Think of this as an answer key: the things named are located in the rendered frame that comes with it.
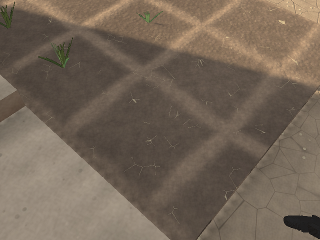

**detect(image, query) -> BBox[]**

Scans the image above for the right robot hand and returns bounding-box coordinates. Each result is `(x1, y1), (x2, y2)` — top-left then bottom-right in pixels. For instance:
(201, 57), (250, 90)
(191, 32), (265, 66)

(283, 215), (320, 239)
